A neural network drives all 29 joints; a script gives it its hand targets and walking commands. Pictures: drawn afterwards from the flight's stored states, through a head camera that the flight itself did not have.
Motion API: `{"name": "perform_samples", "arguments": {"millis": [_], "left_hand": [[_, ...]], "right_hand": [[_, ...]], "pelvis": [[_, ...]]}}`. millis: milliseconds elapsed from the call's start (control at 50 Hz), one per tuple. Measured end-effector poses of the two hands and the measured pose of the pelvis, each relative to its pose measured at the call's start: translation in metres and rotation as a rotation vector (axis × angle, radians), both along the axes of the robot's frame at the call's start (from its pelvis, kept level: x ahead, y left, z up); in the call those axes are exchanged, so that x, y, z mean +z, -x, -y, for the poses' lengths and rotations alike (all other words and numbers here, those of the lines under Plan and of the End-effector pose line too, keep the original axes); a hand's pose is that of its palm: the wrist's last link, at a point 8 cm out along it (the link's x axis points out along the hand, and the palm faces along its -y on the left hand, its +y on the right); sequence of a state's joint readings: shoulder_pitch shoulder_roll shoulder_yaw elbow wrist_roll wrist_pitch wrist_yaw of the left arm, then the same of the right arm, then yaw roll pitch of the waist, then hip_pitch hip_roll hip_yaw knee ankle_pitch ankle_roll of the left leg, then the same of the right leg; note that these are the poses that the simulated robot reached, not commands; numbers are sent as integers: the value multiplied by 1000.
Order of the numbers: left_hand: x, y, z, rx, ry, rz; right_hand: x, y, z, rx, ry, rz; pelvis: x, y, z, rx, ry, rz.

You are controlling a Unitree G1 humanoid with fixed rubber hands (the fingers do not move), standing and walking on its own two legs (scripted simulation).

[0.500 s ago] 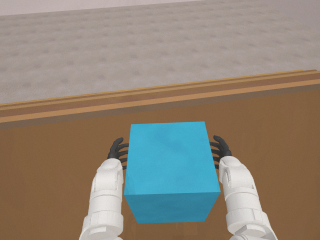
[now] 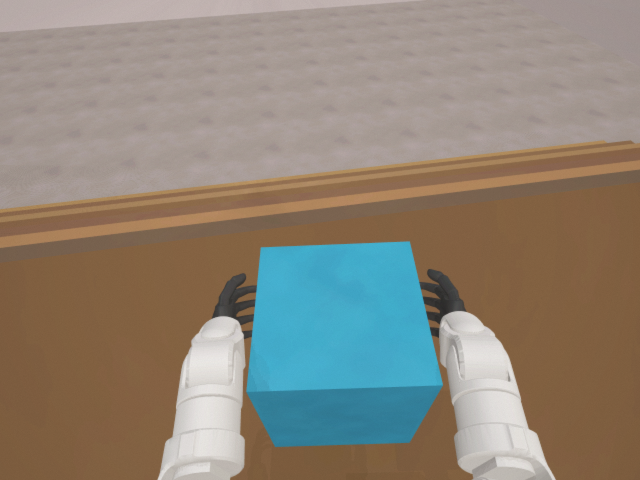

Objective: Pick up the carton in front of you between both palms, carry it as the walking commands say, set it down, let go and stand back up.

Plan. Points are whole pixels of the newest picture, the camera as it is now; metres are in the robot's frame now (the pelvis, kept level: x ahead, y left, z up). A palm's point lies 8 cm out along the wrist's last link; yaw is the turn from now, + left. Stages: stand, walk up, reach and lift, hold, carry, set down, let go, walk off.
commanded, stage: reach and lift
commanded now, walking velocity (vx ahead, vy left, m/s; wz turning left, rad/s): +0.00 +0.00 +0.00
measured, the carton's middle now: (338, 349) +0.30 +0.00 -0.05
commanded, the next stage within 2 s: hold in 0.28 s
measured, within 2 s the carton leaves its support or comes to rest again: neither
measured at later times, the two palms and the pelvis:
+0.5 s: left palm (223, 323) +0.28 +0.15 +0.05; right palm (457, 318) +0.28 -0.15 +0.05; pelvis +0.00 +0.00 +0.00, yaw +0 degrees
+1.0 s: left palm (222, 323) +0.28 +0.15 +0.05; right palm (457, 319) +0.28 -0.15 +0.05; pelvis -0.01 +0.00 +0.00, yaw +0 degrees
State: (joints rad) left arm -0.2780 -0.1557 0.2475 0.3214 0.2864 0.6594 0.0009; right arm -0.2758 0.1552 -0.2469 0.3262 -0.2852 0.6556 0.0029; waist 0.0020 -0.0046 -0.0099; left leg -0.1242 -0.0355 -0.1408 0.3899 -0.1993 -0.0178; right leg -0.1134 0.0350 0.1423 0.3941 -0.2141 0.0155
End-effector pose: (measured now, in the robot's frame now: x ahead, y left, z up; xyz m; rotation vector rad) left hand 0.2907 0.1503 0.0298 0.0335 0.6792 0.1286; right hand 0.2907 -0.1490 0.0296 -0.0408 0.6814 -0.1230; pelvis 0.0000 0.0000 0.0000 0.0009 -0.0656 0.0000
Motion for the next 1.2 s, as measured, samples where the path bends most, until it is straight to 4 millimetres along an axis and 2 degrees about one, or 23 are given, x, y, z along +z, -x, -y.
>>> {"name": "perform_samples", "arguments": {"millis": [300,480,800,1200], "left_hand": [[8,2,0,-2,-4,4],[23,7,1,0,0,31],[22,10,0,8,9,19],[22,6,0,-1,-2,15]], "right_hand": [[7,2,0,3,5,3],[23,7,1,-3,0,30],[22,11,0,-11,-10,18],[22,7,1,-5,3,13]], "pelvis": [[1,-3,0,0,0,18],[2,0,0,1,0,44],[1,11,0,0,1,57],[2,2,0,-2,0,52]]}}
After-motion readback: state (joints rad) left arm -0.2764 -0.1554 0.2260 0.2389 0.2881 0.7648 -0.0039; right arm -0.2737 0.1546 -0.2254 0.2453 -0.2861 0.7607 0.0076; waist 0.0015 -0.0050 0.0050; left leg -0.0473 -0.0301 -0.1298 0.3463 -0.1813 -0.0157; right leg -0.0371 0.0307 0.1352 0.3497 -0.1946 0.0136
